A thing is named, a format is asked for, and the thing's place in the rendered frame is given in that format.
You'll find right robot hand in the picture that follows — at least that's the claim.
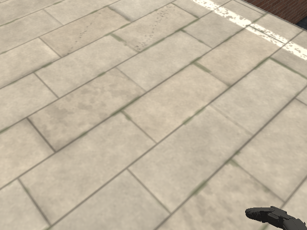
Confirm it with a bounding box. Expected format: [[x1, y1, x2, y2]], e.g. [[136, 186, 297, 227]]
[[245, 206, 307, 230]]

